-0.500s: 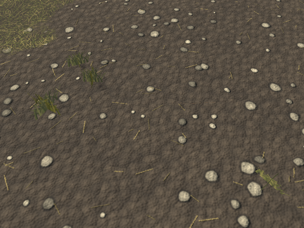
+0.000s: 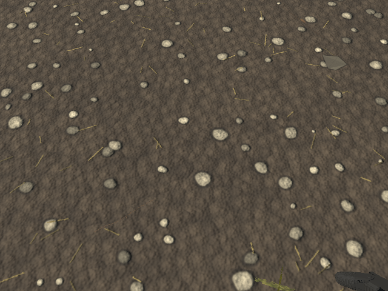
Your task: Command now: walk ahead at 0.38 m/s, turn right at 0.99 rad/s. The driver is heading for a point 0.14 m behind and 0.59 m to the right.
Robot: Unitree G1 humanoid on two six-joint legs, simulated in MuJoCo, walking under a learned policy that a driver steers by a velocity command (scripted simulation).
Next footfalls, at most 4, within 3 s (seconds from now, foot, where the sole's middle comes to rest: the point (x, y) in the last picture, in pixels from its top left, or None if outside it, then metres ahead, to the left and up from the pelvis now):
0.20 left None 0.38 0.12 -0.76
0.66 right None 0.27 -0.14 -0.76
1.08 left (302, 207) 0.71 -0.35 -0.76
1.50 right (385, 222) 0.66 -0.63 -0.76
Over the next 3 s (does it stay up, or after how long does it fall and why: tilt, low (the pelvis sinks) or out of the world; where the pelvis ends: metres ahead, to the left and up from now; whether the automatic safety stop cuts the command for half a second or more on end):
stays up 0.38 -1.24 0.01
